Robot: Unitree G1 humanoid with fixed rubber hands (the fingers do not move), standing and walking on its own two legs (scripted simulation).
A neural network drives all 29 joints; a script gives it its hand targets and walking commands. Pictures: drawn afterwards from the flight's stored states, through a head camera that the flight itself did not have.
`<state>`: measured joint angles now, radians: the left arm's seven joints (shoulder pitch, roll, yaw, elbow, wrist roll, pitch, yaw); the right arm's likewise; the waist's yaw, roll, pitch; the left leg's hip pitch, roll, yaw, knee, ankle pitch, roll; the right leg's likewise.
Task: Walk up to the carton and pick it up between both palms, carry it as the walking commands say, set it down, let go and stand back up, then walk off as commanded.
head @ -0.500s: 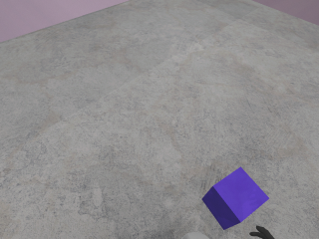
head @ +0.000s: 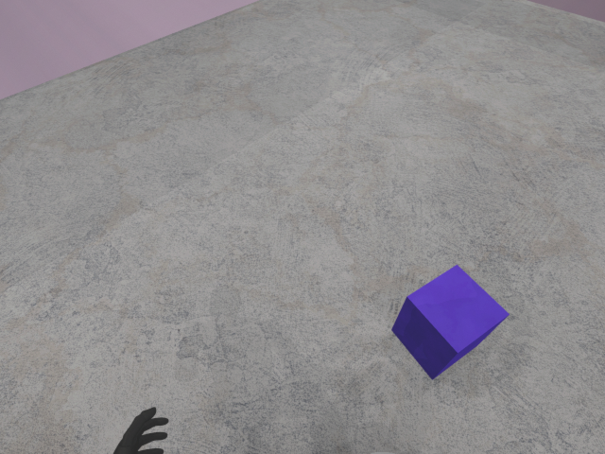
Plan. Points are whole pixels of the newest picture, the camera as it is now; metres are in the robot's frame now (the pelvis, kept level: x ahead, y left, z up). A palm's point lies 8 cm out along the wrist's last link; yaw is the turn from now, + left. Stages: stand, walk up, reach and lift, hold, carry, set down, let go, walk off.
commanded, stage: walk off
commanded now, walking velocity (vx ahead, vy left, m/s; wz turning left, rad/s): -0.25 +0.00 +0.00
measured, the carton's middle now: (444, 322) +0.55 -0.45 -0.64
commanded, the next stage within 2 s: stand in 0.62 s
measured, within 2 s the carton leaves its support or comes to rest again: neither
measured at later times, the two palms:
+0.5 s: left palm out of the picture -0.11 +0.25 -0.11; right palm out of the picture -0.12 -0.27 -0.14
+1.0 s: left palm out of the picture -0.28 +0.28 -0.13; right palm out of the picture -0.27 -0.23 -0.11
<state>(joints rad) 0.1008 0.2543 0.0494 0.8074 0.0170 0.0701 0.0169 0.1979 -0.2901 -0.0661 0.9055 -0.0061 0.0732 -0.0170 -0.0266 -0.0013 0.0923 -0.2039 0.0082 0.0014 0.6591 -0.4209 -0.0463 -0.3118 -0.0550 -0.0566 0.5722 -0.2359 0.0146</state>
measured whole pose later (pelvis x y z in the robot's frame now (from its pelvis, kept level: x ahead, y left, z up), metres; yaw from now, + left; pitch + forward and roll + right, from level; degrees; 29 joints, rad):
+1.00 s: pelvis -0.32 +0.02 +0.01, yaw -1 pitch -1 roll -1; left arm 0.26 0.27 0.07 0.95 0.01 0.08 0.01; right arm 0.23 -0.19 -0.02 0.98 -0.03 0.03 -0.04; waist 0.02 -0.06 0.04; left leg -0.10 0.00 0.02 0.43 -0.32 0.03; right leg -0.37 0.00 0.02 0.86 -0.40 0.03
